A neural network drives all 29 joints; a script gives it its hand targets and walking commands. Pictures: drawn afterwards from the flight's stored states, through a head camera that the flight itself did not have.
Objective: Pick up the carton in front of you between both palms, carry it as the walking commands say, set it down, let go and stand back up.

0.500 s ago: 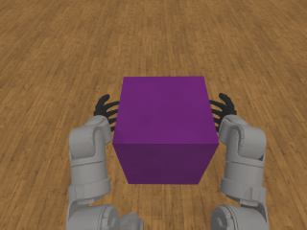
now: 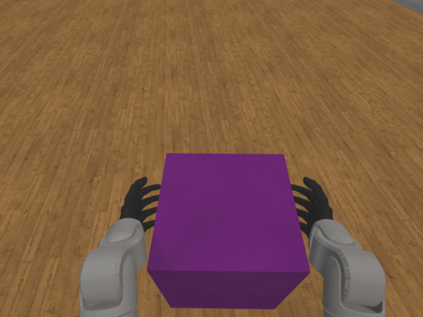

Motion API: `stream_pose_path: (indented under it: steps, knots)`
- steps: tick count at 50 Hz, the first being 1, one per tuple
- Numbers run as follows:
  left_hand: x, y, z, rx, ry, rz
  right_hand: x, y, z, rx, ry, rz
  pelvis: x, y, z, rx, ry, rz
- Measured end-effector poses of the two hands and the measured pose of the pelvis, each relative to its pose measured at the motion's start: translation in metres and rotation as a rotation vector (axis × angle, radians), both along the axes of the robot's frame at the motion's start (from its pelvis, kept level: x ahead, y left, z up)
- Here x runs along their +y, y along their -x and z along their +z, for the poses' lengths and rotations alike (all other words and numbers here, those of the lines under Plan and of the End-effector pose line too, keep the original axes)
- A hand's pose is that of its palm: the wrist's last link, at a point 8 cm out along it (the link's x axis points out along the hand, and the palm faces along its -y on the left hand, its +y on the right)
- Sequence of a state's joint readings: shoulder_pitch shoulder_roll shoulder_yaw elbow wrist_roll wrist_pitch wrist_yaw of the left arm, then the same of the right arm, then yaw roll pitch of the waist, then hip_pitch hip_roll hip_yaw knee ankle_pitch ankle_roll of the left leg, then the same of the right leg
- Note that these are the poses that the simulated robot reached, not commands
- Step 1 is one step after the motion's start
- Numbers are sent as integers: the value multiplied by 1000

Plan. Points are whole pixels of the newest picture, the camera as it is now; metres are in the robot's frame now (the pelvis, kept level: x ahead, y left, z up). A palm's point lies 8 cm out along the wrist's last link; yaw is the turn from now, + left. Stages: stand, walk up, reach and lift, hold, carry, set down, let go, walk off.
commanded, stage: carry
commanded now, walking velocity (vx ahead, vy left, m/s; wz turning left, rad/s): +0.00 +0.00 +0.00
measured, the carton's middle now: (223, 236) +0.26 +0.00 +0.02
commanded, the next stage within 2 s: none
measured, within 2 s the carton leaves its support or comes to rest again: neither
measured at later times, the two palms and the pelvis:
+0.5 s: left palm (140, 200) +0.30 +0.15 +0.08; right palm (299, 192) +0.32 -0.15 +0.08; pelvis +0.08 -0.01 -0.02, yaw +3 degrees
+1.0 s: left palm (131, 224) +0.25 +0.16 +0.08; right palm (300, 215) +0.27 -0.14 +0.07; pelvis +0.03 +0.00 -0.02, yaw +4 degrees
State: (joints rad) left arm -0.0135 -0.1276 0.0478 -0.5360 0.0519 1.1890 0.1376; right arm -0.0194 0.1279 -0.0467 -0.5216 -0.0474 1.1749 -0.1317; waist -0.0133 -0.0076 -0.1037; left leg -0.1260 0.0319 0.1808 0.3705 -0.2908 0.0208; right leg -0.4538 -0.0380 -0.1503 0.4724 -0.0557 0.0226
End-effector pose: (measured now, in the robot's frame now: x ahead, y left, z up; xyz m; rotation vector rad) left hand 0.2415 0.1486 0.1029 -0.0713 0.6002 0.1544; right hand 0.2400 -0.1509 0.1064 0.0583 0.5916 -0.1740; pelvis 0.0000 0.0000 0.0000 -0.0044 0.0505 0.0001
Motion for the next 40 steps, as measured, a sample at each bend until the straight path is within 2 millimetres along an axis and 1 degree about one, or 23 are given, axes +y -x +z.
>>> stream_pose_path:
  steps: [3, 7, 11, 15, 19, 23, 30, 40]
  knots:
    - [-7, -25, 5, -38, -24, 15, -7, -30, -1, -39, -22, 17, -9, -34, -12, -14, -2, 9]
    - [-10, -52, 5, 1, -38, 26, -10, -60, -7, 1, -41, 25, -14, -62, -12, -3, 21, 31]
    - [-7, -68, -6, 47, -28, 45, -7, -82, -15, 47, -32, 44, -16, -76, -13, 17, 20, 44]
    - [-3, -71, -19, 77, -15, 63, -2, -91, -24, 77, -18, 63, -17, -81, -14, 25, 16, 51]
    - [1, -69, -23, 67, -10, 73, 2, -92, -27, 67, -12, 72, -16, -81, -16, 26, 17, 57]
    - [4, -64, -23, 47, -8, 74, 5, -86, -26, 47, -8, 74, -13, -78, -18, 21, 16, 60]
    - [6, -50, -21, 37, -11, 66, 6, -69, -25, 37, -10, 66, -9, -70, -20, -2, 14, 61]
    - [9, -25, -17, 42, -12, 65, 9, -45, -20, 41, -10, 68, -6, -48, -17, -26, 5, 60]
